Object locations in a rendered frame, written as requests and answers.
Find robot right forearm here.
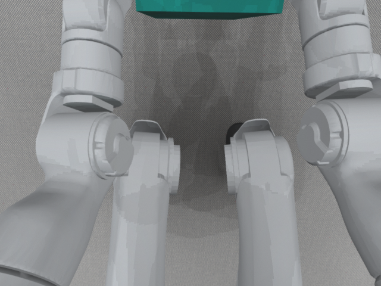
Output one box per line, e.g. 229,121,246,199
289,0,381,102

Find right robot shin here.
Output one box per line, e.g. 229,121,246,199
233,119,294,183

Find right robot foot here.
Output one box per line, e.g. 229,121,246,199
226,123,244,145

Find carton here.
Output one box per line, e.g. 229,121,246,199
135,0,284,20

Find right robot upper arm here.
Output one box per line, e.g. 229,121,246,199
296,97,381,286

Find left robot upper arm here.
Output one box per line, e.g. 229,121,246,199
0,112,135,286

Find robot left forearm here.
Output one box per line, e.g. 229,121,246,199
36,0,132,156

